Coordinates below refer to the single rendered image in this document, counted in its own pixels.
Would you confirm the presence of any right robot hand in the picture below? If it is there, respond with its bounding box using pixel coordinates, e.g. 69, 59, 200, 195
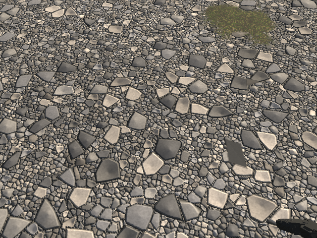
275, 217, 317, 238

